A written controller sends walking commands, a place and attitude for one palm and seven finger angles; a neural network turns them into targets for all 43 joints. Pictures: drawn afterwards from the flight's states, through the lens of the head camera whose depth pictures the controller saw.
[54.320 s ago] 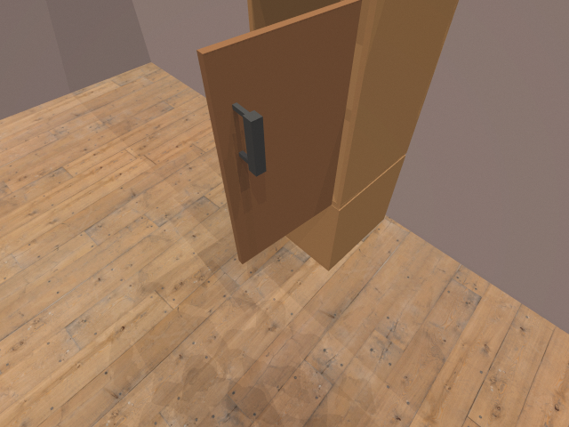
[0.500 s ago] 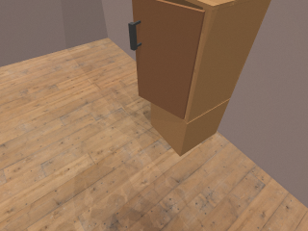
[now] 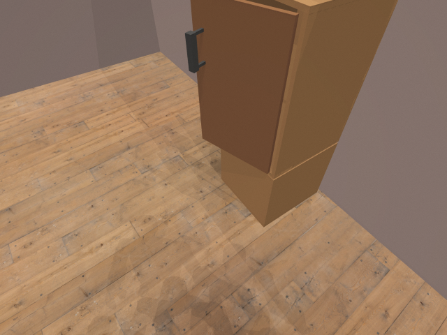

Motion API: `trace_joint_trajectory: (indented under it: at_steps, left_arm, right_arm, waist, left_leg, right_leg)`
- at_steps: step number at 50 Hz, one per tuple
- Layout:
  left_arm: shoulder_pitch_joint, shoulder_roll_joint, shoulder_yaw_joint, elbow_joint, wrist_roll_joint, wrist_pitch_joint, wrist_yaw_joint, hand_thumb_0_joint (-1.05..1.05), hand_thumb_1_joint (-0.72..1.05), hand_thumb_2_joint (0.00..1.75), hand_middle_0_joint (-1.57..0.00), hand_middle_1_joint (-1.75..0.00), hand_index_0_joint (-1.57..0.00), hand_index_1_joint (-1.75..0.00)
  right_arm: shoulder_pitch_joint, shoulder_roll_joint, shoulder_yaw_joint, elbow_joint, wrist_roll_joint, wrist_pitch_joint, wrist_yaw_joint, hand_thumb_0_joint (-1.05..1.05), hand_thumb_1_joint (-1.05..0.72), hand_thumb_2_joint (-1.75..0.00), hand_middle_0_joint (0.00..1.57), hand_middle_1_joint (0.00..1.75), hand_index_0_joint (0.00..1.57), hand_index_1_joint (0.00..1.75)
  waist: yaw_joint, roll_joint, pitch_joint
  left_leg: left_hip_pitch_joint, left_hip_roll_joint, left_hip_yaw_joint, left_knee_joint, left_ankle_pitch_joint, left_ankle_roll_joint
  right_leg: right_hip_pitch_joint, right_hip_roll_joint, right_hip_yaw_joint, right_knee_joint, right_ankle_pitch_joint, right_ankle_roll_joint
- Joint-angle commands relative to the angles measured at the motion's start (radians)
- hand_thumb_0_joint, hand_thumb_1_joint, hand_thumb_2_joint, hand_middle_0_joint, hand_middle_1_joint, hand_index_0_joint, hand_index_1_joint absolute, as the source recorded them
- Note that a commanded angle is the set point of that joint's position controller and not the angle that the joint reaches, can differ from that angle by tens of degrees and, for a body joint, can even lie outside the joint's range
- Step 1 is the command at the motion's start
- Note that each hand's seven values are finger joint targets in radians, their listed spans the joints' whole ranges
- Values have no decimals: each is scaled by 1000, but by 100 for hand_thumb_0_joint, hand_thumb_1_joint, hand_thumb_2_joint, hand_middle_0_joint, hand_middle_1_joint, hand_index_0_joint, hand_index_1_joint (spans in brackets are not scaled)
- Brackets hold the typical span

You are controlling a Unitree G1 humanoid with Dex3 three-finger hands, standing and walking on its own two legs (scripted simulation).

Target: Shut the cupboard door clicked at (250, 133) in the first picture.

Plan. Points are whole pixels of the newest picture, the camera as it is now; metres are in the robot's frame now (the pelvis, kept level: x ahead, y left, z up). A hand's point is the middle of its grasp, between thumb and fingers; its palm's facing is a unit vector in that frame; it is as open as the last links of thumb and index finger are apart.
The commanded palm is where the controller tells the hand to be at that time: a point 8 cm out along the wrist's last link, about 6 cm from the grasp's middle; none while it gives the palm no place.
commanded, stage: walk to a spot facing it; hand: left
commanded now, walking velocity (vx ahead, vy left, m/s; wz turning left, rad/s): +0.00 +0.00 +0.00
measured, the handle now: (197, 50) +0.92 +0.14 +0.07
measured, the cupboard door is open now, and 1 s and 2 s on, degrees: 17 17 17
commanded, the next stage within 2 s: none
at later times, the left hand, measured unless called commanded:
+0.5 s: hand out of the picture +0.02 +0.22 -0.20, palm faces +0.17 -0.96 -0.22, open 7.3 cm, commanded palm none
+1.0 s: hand out of the picture +0.00 +0.23 -0.16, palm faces +0.45 -0.83 -0.32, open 7.3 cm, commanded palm none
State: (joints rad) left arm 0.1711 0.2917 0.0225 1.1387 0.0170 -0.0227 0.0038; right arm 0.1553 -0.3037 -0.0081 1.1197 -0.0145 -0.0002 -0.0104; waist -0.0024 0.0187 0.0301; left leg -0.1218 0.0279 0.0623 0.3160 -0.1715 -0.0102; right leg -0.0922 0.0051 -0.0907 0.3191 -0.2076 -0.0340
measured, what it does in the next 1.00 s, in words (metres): steps on the spot, turning left: right foot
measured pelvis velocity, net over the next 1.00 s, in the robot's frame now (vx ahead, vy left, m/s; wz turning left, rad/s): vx -0.01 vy -0.01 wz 0.50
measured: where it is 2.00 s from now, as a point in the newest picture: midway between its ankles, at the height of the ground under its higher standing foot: outside the picture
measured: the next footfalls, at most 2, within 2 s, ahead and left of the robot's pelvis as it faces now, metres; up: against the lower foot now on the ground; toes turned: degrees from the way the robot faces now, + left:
right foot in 0.94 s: +0.07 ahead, -0.10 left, +0.00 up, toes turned +26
left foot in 1.34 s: -0.06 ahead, +0.13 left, +0.00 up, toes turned +47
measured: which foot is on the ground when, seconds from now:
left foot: down 0.00-0.94, up 0.96-1.00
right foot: down 0.00-0.54, up 0.56-0.92, down 0.94-1.00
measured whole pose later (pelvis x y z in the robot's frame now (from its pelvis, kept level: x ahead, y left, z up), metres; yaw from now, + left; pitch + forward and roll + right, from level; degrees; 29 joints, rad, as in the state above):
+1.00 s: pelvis -0.01 -0.01 -0.02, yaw +28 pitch +1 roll +1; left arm 0.16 0.21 0.06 0.87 0.03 0.02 0.02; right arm 0.22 -0.26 -0.10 0.94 -0.03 0.07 0.00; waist -0.03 0.05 0.07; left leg -0.50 -0.08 -0.12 0.82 -0.40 -0.03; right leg -0.26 -0.03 -0.03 0.56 -0.32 -0.01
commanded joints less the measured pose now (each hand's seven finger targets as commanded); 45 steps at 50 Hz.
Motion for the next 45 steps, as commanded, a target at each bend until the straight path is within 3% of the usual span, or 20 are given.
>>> trace_joint_trajectory:
  at_steps: [1, 7, 11, 14, 16, 17, 18, 20, 24, 25, 26, 27, 28, 29, 30, 34, 38, 40, 43, 45]
  left_arm:
    - [-22, 196, 30, -52, -5, -18, 13, 0, 90, 90, -20, -30, -20, -30]
    - [-31, 204, 32, -59, -5, -17, 15, 0, 90, 90, -20, -30, -20, -30]
    - [37, 112, 21, -58, -8, 12, 29, 0, 90, 90, -20, -30, -20, -30]
    - [74, 146, 45, -81, -3, 24, 36, 0, 90, 90, -20, -30, -20, -30]
    - [93, 155, 56, -99, 3, 27, 39, 0, 90, 90, -20, -30, -20, -30]
    - [96, 153, 59, -110, 10, 28, 40, 0, 90, 90, -20, -30, -20, -30]
    - [80, 143, 60, -125, 13, 27, 43, 0, 90, 90, -20, -30, -20, -30]
    - [18, 147, 69, -166, 17, 28, 42, 0, 90, 90, -20, -30, -20, -30]
    - [-4, 144, 81, -204, 12, 32, 31, 0, 90, 90, -20, -30, -20, -30]
    - [13, 128, 77, -206, 3, 38, 28, 0, 90, 90, -20, -30, -20, -30]
    - [66, 65, 73, -221, -4, 48, 25, 0, 90, 90, -20, -30, -20, -30]
    - [31, 28, 60, -262, -5, 55, 27, 0, 90, 90, -20, -30, -20, -30]
    - [5, 45, 63, -283, 2, 62, 28, 0, 90, 90, -20, -30, -20, -30]
    - [-23, 38, 67, -301, 4, 59, 22, 0, 90, 90, -20, -30, -20, -30]
    - [-26, 33, 76, -282, 9, 60, 19, 0, 90, 90, -20, -30, -20, -30]
    - [10, 19, 73, -273, 4, 47, 11, 0, 90, 90, -20, -30, -20, -30]
    - [-1, 0, 66, -297, 1, 47, 16, 0, 90, 90, -20, -30, -20, -30]
    - [-5, 4, 64, -310, -1, 49, 19, 0, 90, 90, -20, -30, -20, -30]
    - [57, 14, 68, -300, -6, 53, 24, 0, 90, 90, -20, -30, -20, -30]
    - [159, 53, 81, -277, -4, 44, 28, 0, 90, 90, -20, -30, -20, -30]
  right_arm:
    - [-26, -170, -29, -49, -1, -18, -12, 0, -90, -90, 20, 30, 20, 30]
    - [-34, -177, -28, -54, -2, -16, -11, 0, -90, -90, 20, 30, 20, 30]
    - [17, -58, -6, -54, -2, 10, -7, 0, -90, -90, 20, 30, 20, 30]
    - [16, -59, -21, -84, 0, 24, -6, 0, -90, -90, 20, 30, 20, 30]
    - [6, -46, -33, -110, -2, 36, -7, 0, -90, -90, 20, 30, 20, 30]
    - [-1, -41, -40, -122, -1, 42, -8, 0, -90, -90, 20, 30, 20, 30]
    - [2, -36, -44, -129, 0, 48, -6, 0, -90, -90, 20, 30, 20, 30]
    - [21, -14, -49, -150, 7, 50, 4, 0, -90, -90, 20, 30, 20, 30]
    - [98, 10, -51, -160, 0, 45, 21, 0, -90, -90, 20, 30, 20, 30]
    - [155, -7, -54, -147, -6, 40, 23, 0, -90, -90, 20, 30, 20, 30]
    - [196, -88, -73, -150, -15, 30, 20, 0, -90, -90, 20, 30, 20, 30]
    - [244, -165, -94, -152, -18, 26, 5, 0, -90, -90, 20, 30, 20, 30]
    - [255, -184, -100, -147, -22, 29, -1, 0, -90, -90, 20, 30, 20, 30]
    - [214, -159, -97, -170, -21, 23, -5, 0, -90, -90, 20, 30, 20, 30]
    - [170, -142, -91, -185, -24, 18, -12, 0, -90, -90, 20, 30, 20, 30]
    - [130, -97, -81, -204, -18, 7, -21, 0, -90, -90, 20, 30, 20, 30]
    - [154, -102, -91, -199, -21, 16, -18, 0, -90, -90, 20, 30, 20, 30]
    - [143, -107, -97, -204, -22, 24, -14, 0, -90, -90, 20, 30, 20, 30]
    - [88, -110, -105, -231, -22, 38, -6, 0, -90, -90, 20, 30, 20, 30]
    - [29, -86, -107, -256, -11, 44, -1, 0, -90, -90, 20, 30, 20, 30]
  waist:
    - [-2, -25, -45]
    - [-2, -21, -46]
    - [7, -30, -43]
    - [25, -98, -50]
    - [39, -157, -23]
    - [43, -169, -4]
    - [32, -154, 18]
    - [-1, -133, 44]
    - [-42, -120, 37]
    - [-60, -33, 12]
    - [-60, 242, -8]
    - [-88, 383, -38]
    - [-94, 242, -78]
    - [-64, 153, -38]
    - [-54, 194, -43]
    - [-26, 77, -97]
    - [-40, 87, -123]
    - [-40, 136, -114]
    - [-11, 173, -79]
    - [45, 126, -89]
  left_leg:
    - [24, 109, -100, -37, 141, 25]
    - [18, 106, -102, -29, 162, 22]
    - [-58, 83, -88, 47, 217, 1]
    - [-150, 38, -56, 201, 125, -10]
    - [-268, 10, -42, 441, -245, -17]
    - [-314, 9, -54, 569, -340, -15]
    - [-334, 23, -66, 651, -362, -16]
    - [-311, 59, -71, 621, -374, -21]
    - [-157, 44, 10, 339, -122, -26]
    - [-62, 36, -1, 217, 31, -16]
    - [-28, 184, -281, 85, 251, 54]
    - [-13, 363, -562, -12, 448, 180]
    - [-56, 382, -543, -42, 185, 219]
    - [-120, 337, -528, -54, 37, 212]
    - [-134, 289, -512, -55, -23, 172]
    - [-48, 206, -399, -4, 150, 156]
    - [-6, 193, -416, 10, 186, 170]
    - [-40, 183, -437, 6, 177, 168]
    - [-162, 139, -454, 3, 85, 142]
    - [-320, 65, -419, 65, -65, 85]
  right_leg:
    - [-2, -150, 134, -63, 230, -18]
    - [19, -157, 125, -58, 268, -13]
    - [45, -185, 83, 24, 333, 1]
    - [75, -270, 109, 29, 386, -57]
    - [95, -369, 152, 20, 497, -151]
    - [76, -409, 162, 13, 519, -187]
    - [45, -419, 141, 8, 502, -200]
    - [-9, -421, 67, 39, 487, -181]
    - [-114, -355, -59, 173, 309, -70]
    - [-170, -315, -100, 286, 202, -24]
    - [-291, -189, -139, 494, -125, 53]
    - [-411, -81, -55, 705, -509, 91]
    - [-384, -93, 62, 812, -457, 64]
    - [-412, -105, 78, 828, -373, 59]
    - [-435, -98, 94, 852, -310, 67]
    - [-436, -75, 105, 772, -196, 87]
    - [-405, -45, 96, 623, -229, 94]
    - [-349, -28, 91, 538, -245, 91]
    - [-196, 7, 71, 358, -217, 77]
    - [23, -14, 81, 104, -82, 66]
